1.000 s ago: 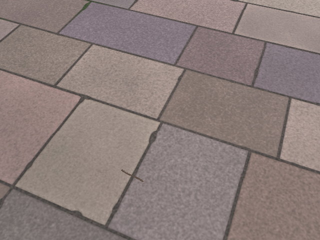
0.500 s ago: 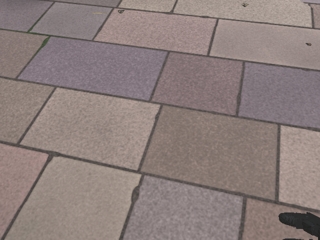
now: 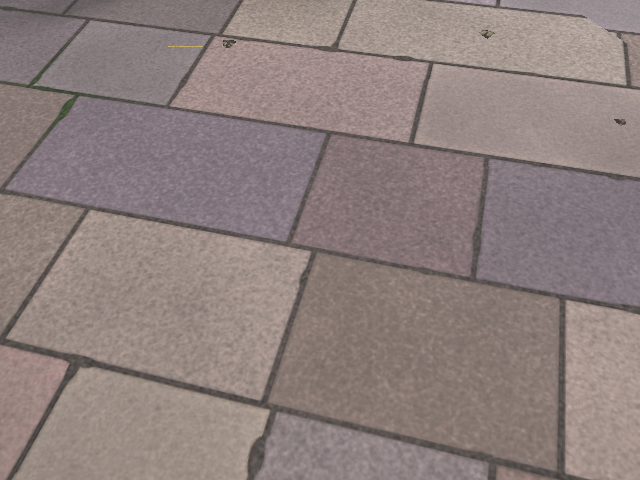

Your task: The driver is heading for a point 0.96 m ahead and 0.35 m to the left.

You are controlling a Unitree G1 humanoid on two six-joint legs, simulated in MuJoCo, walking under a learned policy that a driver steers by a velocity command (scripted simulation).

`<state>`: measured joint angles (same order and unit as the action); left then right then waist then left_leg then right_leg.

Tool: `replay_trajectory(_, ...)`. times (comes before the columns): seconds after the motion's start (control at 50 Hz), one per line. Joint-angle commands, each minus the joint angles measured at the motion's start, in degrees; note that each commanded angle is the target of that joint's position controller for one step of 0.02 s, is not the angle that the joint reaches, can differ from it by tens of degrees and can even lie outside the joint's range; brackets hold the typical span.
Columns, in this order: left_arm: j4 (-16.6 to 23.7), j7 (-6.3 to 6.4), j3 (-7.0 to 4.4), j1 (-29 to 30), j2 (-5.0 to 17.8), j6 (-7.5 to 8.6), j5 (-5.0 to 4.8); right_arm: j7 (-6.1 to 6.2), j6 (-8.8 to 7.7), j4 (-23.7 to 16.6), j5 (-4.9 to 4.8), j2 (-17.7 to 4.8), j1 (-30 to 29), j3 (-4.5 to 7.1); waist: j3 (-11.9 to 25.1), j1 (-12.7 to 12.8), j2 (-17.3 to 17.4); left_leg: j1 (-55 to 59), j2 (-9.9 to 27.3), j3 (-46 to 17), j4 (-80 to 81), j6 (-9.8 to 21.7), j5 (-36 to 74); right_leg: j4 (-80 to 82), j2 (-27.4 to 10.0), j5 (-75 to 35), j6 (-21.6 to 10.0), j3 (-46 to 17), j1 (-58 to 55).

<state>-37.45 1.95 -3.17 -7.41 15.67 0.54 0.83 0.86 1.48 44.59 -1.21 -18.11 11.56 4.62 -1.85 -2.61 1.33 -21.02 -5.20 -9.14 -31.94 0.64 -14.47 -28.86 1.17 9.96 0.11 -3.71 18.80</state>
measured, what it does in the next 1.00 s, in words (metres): steps on the spot, turning left: left foot, then right foot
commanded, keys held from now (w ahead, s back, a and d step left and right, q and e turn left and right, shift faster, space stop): q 0.66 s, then no key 0.12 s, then w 0.22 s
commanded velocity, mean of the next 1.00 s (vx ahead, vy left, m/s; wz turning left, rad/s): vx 0.05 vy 0.00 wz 0.46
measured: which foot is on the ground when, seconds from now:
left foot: up 0.00-0.36, down 0.38-0.84, up 0.86-1.00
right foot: down 0.00-0.38, up 0.40-0.80, down 0.82-1.00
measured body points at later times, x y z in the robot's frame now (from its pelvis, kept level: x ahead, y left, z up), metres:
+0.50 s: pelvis +0.01 +0.04 +0.00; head +0.04 +0.07 +0.45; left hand +0.06 +0.36 -0.11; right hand +0.25 -0.19 -0.07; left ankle -0.01 +0.13 -0.73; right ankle +0.03 -0.11 -0.66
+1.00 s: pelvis +0.05 +0.03 +0.01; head +0.06 +0.02 +0.46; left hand -0.01 +0.32 -0.09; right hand +0.32 -0.14 -0.09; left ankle -0.02 +0.14 -0.67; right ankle +0.09 -0.09 -0.73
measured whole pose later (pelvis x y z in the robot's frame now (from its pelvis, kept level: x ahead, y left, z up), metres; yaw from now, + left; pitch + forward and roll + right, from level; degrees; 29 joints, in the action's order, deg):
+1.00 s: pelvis +0.05 +0.03 +0.01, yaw +29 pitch +1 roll +1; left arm -41.5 0.9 -3.0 -17.3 14.6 2.4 0.0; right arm 0.1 0.1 38.6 -0.4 -17.8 11.4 3.7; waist 1.3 1.8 2.0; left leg -27.4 -1.6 -2.8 -55.2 -1.4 -21.2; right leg -22.8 -0.1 14.0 -1.0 -2.4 10.5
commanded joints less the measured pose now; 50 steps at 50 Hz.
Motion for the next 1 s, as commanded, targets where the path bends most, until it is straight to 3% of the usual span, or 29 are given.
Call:
replay_trajectory(0.02, 3.2, 0.07, -3.57, -5.0, 11.8, 0.57, 2.67, 0.27, -1.4, -6.5, 0.63, -6.1, -0.7, 1.2, 7.0, 2.6, -16.1, -14.2, 1.4, 3.3, -23.1, -1.5, -21.9, 12.6, -25.8, -14.0, -15.9, -24.8, -11.9)
replay_trajectory(0.04, 4.0, 0.18, -2.61, -2.6, 8.6, 0.9, 1.96, 0.07, -1.24, -5.4, 0.27, -8.8, 1.0, 2.33, 6.3, 1.7, -11.7, -14.4, 3.0, 2.3, -29.8, -2.6, -19.2, 11.7, -23.4, -15.9, -15.5, -20.5, -11.2)
replay_trajectory(0.06, 4.3, 0.17, -2.17, 0.2, 7.0, 1.09, 1.02, 0.24, -0.49, -3.9, 0.05, -8.9, 2.7, 2.78, 5.0, 0.6, -8.9, -14.7, 3.6, 2.7, -33.0, -3.9, -16.2, 10.4, -19.5, -16.6, -12.8, -14.3, -10.8)
replay_trajectory(0.08, 4.4, 0.21, -2.07, 1.6, 6.7, 1.14, 0.3, 0.57, 0.29, -3.5, 0.21, -8.2, 3.2, 2.83, 4.6, 0.4, -8.3, -15.7, 4.1, 3.3, -35.1, -4.9, -13.2, 9.7, -17.5, -17.3, -11.3, -10.7, -11.3)
replay_trajectory(0.14, 3.6, 0.48, -2.35, 0.2, 7.4, 0.62, 0.28, 0.05, 1.15, -6.0, -0.22, -4.7, 0.0, 1.78, 4.0, 2.1, -9.1, -15.6, 5.1, 6.4, -32.5, -7.0, -8.4, 9.7, -15.5, -22.4, -11.9, -4.1, -11.5)
replay_trajectory(0.2, 2.9, 0.85, -3.12, -1.3, 8.9, -0.22, 0.18, -0.95, 1.14, -8.9, -0.15, -3.2, -3.5, 0.86, 5.9, 4.0, -10.6, -11.9, 6.7, 8.3, -22.7, -7.0, -7.4, 9.1, -16.5, -21.4, -12.6, -1.5, -13.7)
replay_trajectory(0.24, 2.7, 0.57, -3.79, -1.3, 10.6, -0.5, -0.14, -1.65, 1.15, -10.2, -0.03, -3.3, -4.4, 0.68, 6.9, 4.5, -11.4, -7.1, 6.8, 10.2, -17.1, -6.1, -7.4, 8.7, -17.6, -21.9, -12.8, -0.3, -12.7)
replay_trajectory(0.3, 2.0, -0.11, -4.28, -1.6, 11.6, -0.39, -1.21, -2.36, 1.58, -11.2, -0.08, -4.7, -3.9, 1.28, 6.8, 4.3, -12.1, -3.0, 6.0, 12.4, -9.4, -3.9, -6.3, 6.8, -19.1, -20.9, -12.1, 0.3, -13.0)
replay_trajectory(0.34, 1.7, -0.26, -4.35, -0.5, 11.5, -0.24, -2.43, -2.67, 1.77, -10.7, -0.02, -4.6, -0.9, 1.71, 6.8, 1.9, -11.5, 3.6, 4.5, 14.2, 1.6, -1.2, 1.2, 2.5, -18.4, -18.3, -9.1, 2.5, -11.0)
replay_trajectory(0.36, 0.5, -0.42, -4.02, -2.8, 10.0, 0.0, -2.53, -2.28, 1.75, -10.1, 0.18, -5.7, 1.2, 2.3, 7.2, 1.4, -9.1, 10.1, 3.6, 12.8, 7.3, 0.7, 7.4, -1.9, -16.5, -13.5, -5.7, 5.2, -7.4)
replay_trajectory(0.38, 0.3, -0.69, -3.34, -5.1, 7.3, 0.18, -0.79, -1.43, 1.56, -10.5, 0.12, -10.7, 3.3, 3.74, 8.6, 2.0, 2.2, 20.5, 12.0, 0.5, 9.7, 4.2, 25.4, -14.4, -11.9, 0.3, -0.1, 10.8, 3.2)
replay_trajectory(0.4, 4.0, -0.55, -2.02, -2.4, 4.6, 0.31, 1.69, -0.99, 1.09, -12.1, 1.56, -16.7, 3.0, 4.56, 8.1, 2.2, 17.5, 24.6, 27.1, -20.0, 9.2, 16.3, 42.8, -29.3, -3.2, 29.5, 4.7, 10.7, 20.2)
replay_trajectory(0.42, 4.4, -0.1, -2.87, 2.4, 7.7, 0.4, 0.56, -1.52, -0.17, -12.0, 2.93, -13.6, 5.2, 3.8, 12.1, -2.6, 10.7, 22.2, 28.1, -20.7, 10.8, 21.4, 39.1, -38.6, -2.5, 31.0, 4.6, 1.5, 20.8)
replay_trajectory(0.44, 4.2, 0.06, -3.3, 2.7, 8.9, 0.1, -0.72, -1.53, -1.06, -11.5, 2.8, -12.1, 2.8, 3.06, 9.3, -0.8, 8.1, 19.9, 24.6, -15.1, 10.9, 18.7, 34.5, -40.8, -3.4, 26.4, 3.8, 0.1, 21.5)
replay_trajectory(0.48, 2.6, 0.96, -3.82, 1.1, 9.4, -0.47, -0.19, -0.72, -1.08, -12.0, 0.63, -9.2, -2.7, 2.25, 6.6, 1.8, 5.1, 16.6, 19.3, -10.1, 10.9, 13.3, 27.5, -37.6, -4.3, 17.9, 3.7, -0.7, 21.5)
replay_trajectory(0.5, 2.3, 1.0, -3.92, 0.2, 9.3, -0.57, 0.04, -0.34, -0.72, -12.2, 0.43, -8.8, -4.0, 1.89, 6.7, 2.8, 5.5, 13.8, 17.8, -8.7, 11.1, 12.8, 28.5, -37.6, -3.6, 15.3, 4.2, -0.4, 18.7)
replay_trajectory(0.54, 1.7, 0.63, -3.62, -1.4, 8.0, -0.38, -0.21, 0.2, -0.26, -12.4, 0.95, -8.7, -4.2, 1.77, 8.0, 3.4, 5.7, 12.7, 16.4, -7.9, 11.3, 12.9, 27.5, -35.8, -2.1, 11.9, 4.7, 0.2, 16.0)
replay_trajectory(0.62, 2.2, 0.24, -2.67, 0.9, 6.1, -0.02, -0.46, 0.85, 0.1, -12.2, 0.57, -9.7, -3.0, 2.18, 7.7, 2.1, 6.3, 13.2, 15.2, -10.4, 10.9, 12.4, 19.1, -22.9, -1.0, 9.5, 5.2, -0.6, 13.6)
replay_trajectory(0.66, 2.4, -0.17, -2.57, 1.6, 6.1, 0.22, -0.64, 0.78, 0.32, -12.4, 0.64, -10.3, -3.2, 2.44, 7.1, 1.6, 7.2, 11.4, 15.0, -12.7, 10.9, 12.5, 14.8, -18.2, -0.3, 9.8, 5.0, -1.0, 10.8)
replay_trajectory(0.74, 2.3, -1.13, -2.66, 0.7, 6.8, 0.73, -1.17, 0.07, 0.63, -12.3, 0.88, -9.4, -3.7, 1.89, 7.4, 0.9, 8.4, 10.1, 15.3, -15.6, 9.2, 12.2, 15.7, -11.2, -0.2, 10.9, 3.9, -0.1, 4.5)
replay_trajectory(0.78, 2.1, -1.72, -2.54, -0.8, 6.2, 1.18, -1.22, -0.03, 0.81, -12.1, 0.58, -8.5, -4.6, 1.36, 7.3, 2.2, 8.1, 9.7, 14.3, -16.3, 7.3, 11.0, 17.0, -3.2, -0.1, 7.3, 2.7, 0.7, 0.0)
replay_trajectory(0.8, 1.5, -2.0, -2.31, -2.8, 5.4, 1.51, -0.98, 0.09, 0.85, -12.1, 0.32, -7.3, -4.9, 0.79, 8.3, 3.7, 7.3, 7.9, 12.6, -15.7, 7.0, 9.3, 9.9, 4.5, -0.2, 1.4, 1.6, 1.5, -5.7)
replay_trajectory(0.82, 1.6, -1.97, -2.23, -3.4, 6.0, 1.7, -0.15, 0.12, 0.56, -11.7, 0.82, -4.9, -3.3, -0.12, 8.8, 3.5, 4.6, 3.8, 10.0, -14.1, 5.7, 6.3, -1.2, 7.4, -3.7, -1.6, 0.2, -1.3, -11.8)
replay_trajectory(0.84, 2.1, -1.72, -2.36, -5.1, 8.6, 1.64, 0.89, -0.04, 0.2, -11.2, 1.91, -1.6, -0.9, -1.24, 9.6, 2.5, -5.2, -2.3, 4.3, -7.2, -4.8, 2.6, -15.0, 10.5, -13.6, 0.3, -3.6, -11.6, -16.9)
replay_trajectory(0.86, 0.2, -2.06, -3.38, -7.3, 12.5, 1.65, 1.62, 0.14, -0.52, -13.3, 0.85, -4.0, -2.7, -0.4, 5.0, 2.2, -16.7, -11.2, -1.2, 1.9, -11.9, 0.7, -20.1, 15.4, -19.8, 14.8, -11.8, -25.0, -12.7)
replay_trajectory(0.88, 0.9, -2.09, -3.33, -7.3, 11.4, 2.26, 0.9, 0.49, -1.2, -13.2, 0.86, -8.1, -4.9, 0.73, 1.3, 4.7, -13.5, -15.3, 2.0, 0.7, -21.3, -0.9, -18.9, 18.9, -21.4, 26.8, -14.9, -29.3, -11.3)
replay_trajectory(0.9, 0.4, -1.65, -3.03, -6.8, 10.4, 2.55, 0.08, 0.27, -1.6, -12.5, 0.49, -9.1, -4.8, 1.42, -1.0, 4.0, -11.9, -18.2, 2.9, 0.8, -25.4, -1.2, -15.4, 19.3, -20.0, 29.7, -13.7, -27.5, -11.3)
replay_trajectory(0.94, -0.1, -0.82, -2.64, -6.6, 9.5, 2.76, -1.3, -0.25, -1.96, -10.9, 0.97, -7.4, -3.0, 1.31, -1.6, 3.5, -10.4, -21.2, 5.3, 3.0, -27.4, -2.3, -9.4, 19.4, -17.1, 25.6, -11.5, -22.4, -14.2)
replay_trajectory(1.0, -0.6, -0.49, -2.32, -8.9, 8.5, 2.87, -1.14, -1.21, -3.52, -10.8, 0.69, -2.9, -5.6, 0.03, -0.7, 5.3, -9.7, -17.4, 6.3, 7.8, -21.3, -2.6, -3.1, 19.9, -13.2, 15.9, -10.4, -13.7, -13.4)
Velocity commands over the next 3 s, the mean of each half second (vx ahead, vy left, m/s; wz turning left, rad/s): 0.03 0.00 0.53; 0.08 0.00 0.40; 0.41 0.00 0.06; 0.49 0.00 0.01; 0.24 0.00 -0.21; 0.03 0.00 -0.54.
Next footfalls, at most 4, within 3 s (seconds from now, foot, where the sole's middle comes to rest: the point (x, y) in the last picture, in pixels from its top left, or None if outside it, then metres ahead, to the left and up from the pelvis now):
0.38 left None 0.03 0.14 -0.77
0.82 right None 0.12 -0.07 -0.77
1.20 left None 0.09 0.22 -0.77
1.70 right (239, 466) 0.51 0.20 -0.77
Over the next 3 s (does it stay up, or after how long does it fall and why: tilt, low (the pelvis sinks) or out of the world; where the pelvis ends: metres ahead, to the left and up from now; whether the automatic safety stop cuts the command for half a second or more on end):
stays up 0.64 0.37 0.01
